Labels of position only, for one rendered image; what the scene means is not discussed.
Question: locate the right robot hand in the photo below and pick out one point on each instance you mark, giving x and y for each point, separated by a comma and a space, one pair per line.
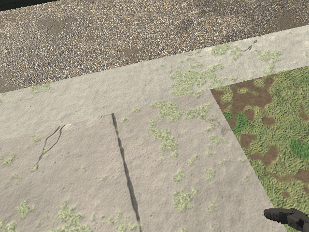
293, 217

